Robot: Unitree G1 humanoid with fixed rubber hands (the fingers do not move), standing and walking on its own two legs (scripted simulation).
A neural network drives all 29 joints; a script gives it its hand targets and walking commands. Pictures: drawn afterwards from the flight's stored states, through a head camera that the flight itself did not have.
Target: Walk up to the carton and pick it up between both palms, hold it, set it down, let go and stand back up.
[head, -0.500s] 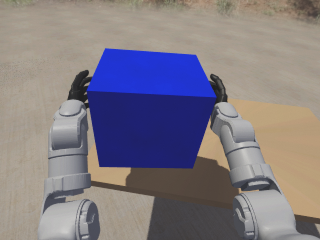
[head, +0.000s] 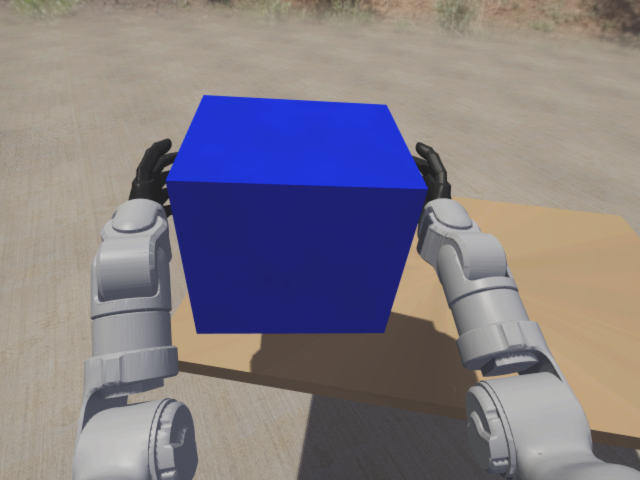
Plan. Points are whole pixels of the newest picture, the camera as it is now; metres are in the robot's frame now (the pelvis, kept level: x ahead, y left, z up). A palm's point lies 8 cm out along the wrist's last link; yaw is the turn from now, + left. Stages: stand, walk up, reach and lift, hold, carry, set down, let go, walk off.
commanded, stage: hold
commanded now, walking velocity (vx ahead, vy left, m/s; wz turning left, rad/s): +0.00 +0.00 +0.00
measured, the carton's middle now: (294, 215) +0.39 +0.01 +0.19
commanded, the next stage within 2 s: none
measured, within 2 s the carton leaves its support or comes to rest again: neither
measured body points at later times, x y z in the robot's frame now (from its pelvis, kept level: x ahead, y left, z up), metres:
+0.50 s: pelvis +0.00 +0.00 +0.00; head -0.07 +0.01 +0.44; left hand +0.38 +0.16 +0.22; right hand +0.38 -0.17 +0.22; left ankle +0.01 +0.13 -0.75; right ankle +0.02 -0.12 -0.75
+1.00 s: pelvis -0.01 +0.00 +0.00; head -0.08 +0.01 +0.44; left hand +0.37 +0.17 +0.23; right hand +0.38 -0.16 +0.23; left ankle +0.01 +0.13 -0.75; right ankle +0.02 -0.12 -0.75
